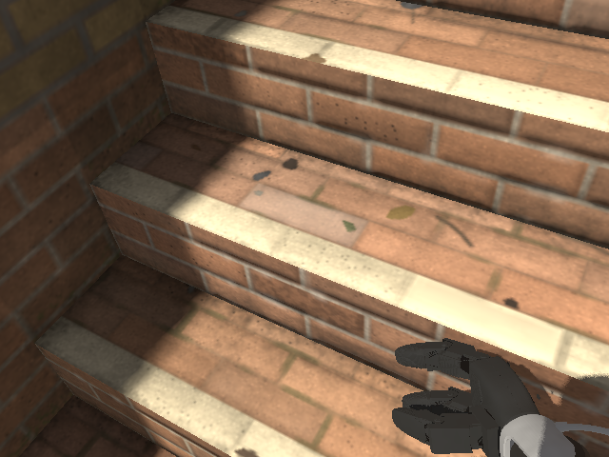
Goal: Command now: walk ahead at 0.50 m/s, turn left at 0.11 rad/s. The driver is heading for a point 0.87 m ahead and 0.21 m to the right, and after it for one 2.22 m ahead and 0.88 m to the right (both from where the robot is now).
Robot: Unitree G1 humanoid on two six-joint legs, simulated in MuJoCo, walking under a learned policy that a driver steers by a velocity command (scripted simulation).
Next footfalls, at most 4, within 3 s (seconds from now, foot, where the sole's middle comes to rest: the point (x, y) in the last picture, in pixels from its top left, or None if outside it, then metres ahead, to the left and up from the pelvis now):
0.42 right None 0.33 -0.13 -0.41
0.92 left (356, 227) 0.70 0.00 -0.21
1.48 right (587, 83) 0.79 -0.34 -0.01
1.90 left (439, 42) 0.92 -0.14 -0.01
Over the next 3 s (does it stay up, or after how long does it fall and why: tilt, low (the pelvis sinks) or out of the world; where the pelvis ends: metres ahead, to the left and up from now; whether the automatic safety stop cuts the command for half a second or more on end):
stays up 0.83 -0.19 0.76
